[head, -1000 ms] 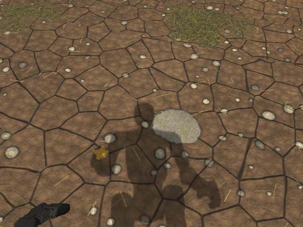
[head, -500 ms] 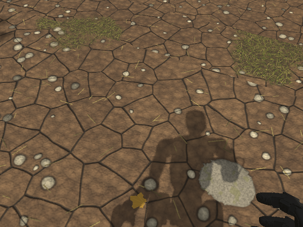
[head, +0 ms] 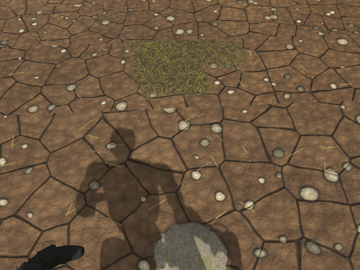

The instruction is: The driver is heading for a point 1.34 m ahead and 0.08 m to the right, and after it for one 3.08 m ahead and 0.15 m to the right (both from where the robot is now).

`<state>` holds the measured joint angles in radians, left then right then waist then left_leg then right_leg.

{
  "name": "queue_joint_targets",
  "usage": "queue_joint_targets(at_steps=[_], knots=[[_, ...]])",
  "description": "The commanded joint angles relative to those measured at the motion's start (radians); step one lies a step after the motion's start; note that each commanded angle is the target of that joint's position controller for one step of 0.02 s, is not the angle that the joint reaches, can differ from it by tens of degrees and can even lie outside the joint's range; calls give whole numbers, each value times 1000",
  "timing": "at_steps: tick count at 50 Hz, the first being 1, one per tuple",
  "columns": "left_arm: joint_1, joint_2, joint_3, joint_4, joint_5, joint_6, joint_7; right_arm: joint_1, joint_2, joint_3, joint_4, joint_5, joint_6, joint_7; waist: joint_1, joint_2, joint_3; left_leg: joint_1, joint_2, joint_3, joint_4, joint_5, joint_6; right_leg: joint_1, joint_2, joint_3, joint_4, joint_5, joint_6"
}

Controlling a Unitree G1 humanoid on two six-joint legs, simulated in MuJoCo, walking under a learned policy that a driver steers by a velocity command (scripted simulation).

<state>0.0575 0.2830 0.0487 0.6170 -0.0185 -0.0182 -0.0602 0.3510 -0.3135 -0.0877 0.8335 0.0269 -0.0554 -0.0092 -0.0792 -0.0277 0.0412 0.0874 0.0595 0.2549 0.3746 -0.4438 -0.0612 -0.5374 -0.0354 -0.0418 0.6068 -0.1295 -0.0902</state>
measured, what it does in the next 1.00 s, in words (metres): walks ahead: left foot, then right foot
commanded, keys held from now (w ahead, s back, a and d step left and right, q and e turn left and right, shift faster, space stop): w+e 0.40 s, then w+q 0.60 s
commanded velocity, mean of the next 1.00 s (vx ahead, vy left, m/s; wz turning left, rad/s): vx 0.50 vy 0.00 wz -0.13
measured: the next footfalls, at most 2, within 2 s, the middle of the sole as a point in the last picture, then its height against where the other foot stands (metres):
left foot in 0.50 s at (166, 262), level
right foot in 0.98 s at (230, 209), level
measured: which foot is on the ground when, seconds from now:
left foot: down 0.00-0.00, up 0.02-0.48, down 0.50-0.98, up 1.00-1.00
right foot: down 0.00-0.52, up 0.54-0.96, down 0.98-1.00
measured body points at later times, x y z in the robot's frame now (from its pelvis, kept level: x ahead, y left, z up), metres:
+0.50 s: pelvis +0.29 -0.01 +0.01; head +0.31 -0.03 +0.46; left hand +0.39 +0.27 -0.10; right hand +0.45 -0.30 -0.06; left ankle +0.44 +0.07 -0.72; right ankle +0.13 -0.09 -0.72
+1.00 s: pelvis +0.54 -0.08 +0.01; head +0.56 -0.09 +0.46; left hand +0.81 +0.12 -0.04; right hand +0.51 -0.37 -0.11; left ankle +0.44 +0.06 -0.71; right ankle +0.62 -0.21 -0.72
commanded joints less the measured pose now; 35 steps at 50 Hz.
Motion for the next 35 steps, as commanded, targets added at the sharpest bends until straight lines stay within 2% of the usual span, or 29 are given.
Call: queue_joint_targets(at_steps=[1, 2, 3, 4, 5, 6, 7, 8, 10, 13, 16, 18, 20, 22, 23, 24, 25, 26, 27, 28, 29, 30, 31, 32, 33, 35], knots=[[395, 271, 115, 30, -9, 14, 35, -31, -127, -15, -91, -28, -6, -10, 238, -68, -241, -394, 122, -25, 648, 610, 72, 678, -50, 184, -50, 23, -129], [332, 355, 114, 2, -10, -1, 33, 45, -12, 25, -149, -51, -34, 2, 111, -263, -354, -777, -86, -189, 947, -173, 22, 914, -271, 781, -206, -230, -315], [351, 259, 89, -16, -7, -18, 24, -82, -115, 8, -155, -11, -63, 13, 201, -113, -380, -874, -55, -353, 1015, -142, 40, 910, -291, 844, -314, -314, -293], [319, 214, 74, -4, -1, -32, 22, -151, -141, 1, -181, 16, -77, 17, 193, -82, -234, -934, -18, -338, 979, -39, 62, 802, -264, 706, -326, -246, -252], [263, 191, 66, -7, -2, -38, 23, -156, -127, 6, -172, -1, -84, 9, 148, -3, -160, -889, 24, -338, 899, 45, 69, 660, -219, 593, -321, -141, -220], [201, 165, 58, -18, 4, -38, 27, -148, -129, 1, -162, -26, -83, 2, 107, 5, -116, -818, 51, -340, 817, 98, 62, 536, -182, 507, -326, -25, -199], [167, 144, 50, -35, 17, -39, 32, -128, -132, -3, -157, -33, -73, 3, 75, -16, -107, -752, 68, -348, 784, 134, 56, 458, -155, 460, -348, 48, -194], [154, 143, 50, -38, 20, -41, 35, -119, -125, -4, -156, -37, -62, 4, 62, -27, -103, -721, 66, -343, 753, 152, 44, 413, -145, 442, -366, 100, -201], [169, 151, 52, -24, 13, -47, 46, -128, -98, 3, -156, -45, -44, 3, 57, -16, -87, -705, 54, -323, 680, 194, 14, 347, -124, 380, -383, 192, -210], [218, 172, 58, 3, 6, -45, 65, -240, -64, 16, -187, -47, -40, 3, 92, -19, -49, -721, 25, -317, 477, 372, -14, 314, -81, 322, -385, 188, -178], [260, 177, 60, 26, -1, -36, 75, -350, -42, 28, -210, -37, -48, 16, 136, -43, -31, -649, -23, -312, 265, 522, -15, 292, -50, 309, -372, 89, -136], [296, 184, 63, 45, -6, -32, 77, -402, -50, 28, -225, -26, -57, 26, 155, -49, -21, -615, -43, -319, 197, 550, -8, 305, -66, 347, -354, 48, -129], [316, 174, 62, 58, -10, -26, 79, -418, -71, 21, -233, -21, -64, 35, 155, -55, -22, -604, -51, -341, 141, 518, 8, 364, -86, 401, -302, 27, -121], [321, 159, 58, 73, -1, -23, 83, -380, -86, 17, -218, -21, -72, 44, 142, -83, -31, -587, -37, -334, 123, 479, 36, 440, -127, 417, -259, 63, -110], [320, 160, 59, 79, 3, -20, 82, -354, -92, 13, -211, -22, -74, 45, 133, -101, -29, -564, -37, -317, 118, 437, 56, 464, -140, 420, -239, 115, -103], [310, 156, 57, 80, 4, -18, 79, -304, -100, 7, -198, -26, -75, 42, 103, -108, -42, -494, -52, -288, 89, 409, 84, 475, -129, 404, -189, 223, -89], [309, 129, 46, 79, 8, -18, 76, -212, -127, -8, -173, -34, -78, 36, 61, -90, -107, -352, -50, -281, 72, 411, 124, 473, -76, 359, -59, 353, -65], [338, 91, 28, 65, 23, -19, 75, -73, -175, -18, -159, -47, -80, 34, 17, 9, -260, -82, 91, -446, 120, 445, 206, 352, -18, 300, 202, 236, -31], [459, 49, 14, 64, 0, -30, 74, 37, -250, -44, -115, -43, -67, 41, 42, 311, -365, 224, 269, -887, 17, 221, 379, 0, 136, 175, 547, -206, 61], [424, 110, 17, 63, 0, -41, 73, 40, -171, -22, -108, -4, -64, 53, 26, 281, -308, 232, 296, -1070, -95, -19, 381, -164, 104, 208, 650, -422, 66], [293, 163, 32, 43, -5, -49, 71, -20, -116, -5, -122, 1, -59, 52, 8, 171, -162, 113, 263, -963, -108, -37, 340, -221, 51, 202, 673, -342, 62], [208, 155, 28, 23, 4, -58, 70, -63, -106, 1, -137, -14, -50, 50, 12, 88, -95, 1, 217, -859, -117, 55, 319, -207, 24, 170, 644, -281, 61], [167, 141, 29, 7, 19, -69, 68, -87, -98, 5, -138, -19, -43, 47, 30, 63, -37, -86, 182, -789, -130, 169, 318, -203, -3, 157, 573, -237, 66], [169, 129, 30, 5, 29, -76, 67, -94, -85, 11, -142, -26, -43, 43, 53, 81, -43, -128, 145, -735, -140, 260, 305, -152, -25, 156, 509, -200, 70], [177, 112, 28, 5, 32, -79, 65, -92, -80, 13, -142, -26, -41, 40, 65, 106, -52, -148, 117, -699, -151, 322, 303, -116, -26, 146, 455, -188, 80], [170, 86, 21, 1, 35, -77, 63, -76, -90, 9, -135, -15, -38, 30, 72, 127, -64, -183, 103, -650, -161, 411, 318, -86, -20, 119, 344, -198, 106]])
Keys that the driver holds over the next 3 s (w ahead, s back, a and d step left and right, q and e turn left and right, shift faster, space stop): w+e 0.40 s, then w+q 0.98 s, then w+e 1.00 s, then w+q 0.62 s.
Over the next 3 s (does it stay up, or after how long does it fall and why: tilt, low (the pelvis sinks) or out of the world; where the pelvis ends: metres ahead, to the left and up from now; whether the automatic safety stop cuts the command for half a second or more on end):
stays up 1.61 -0.04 -0.15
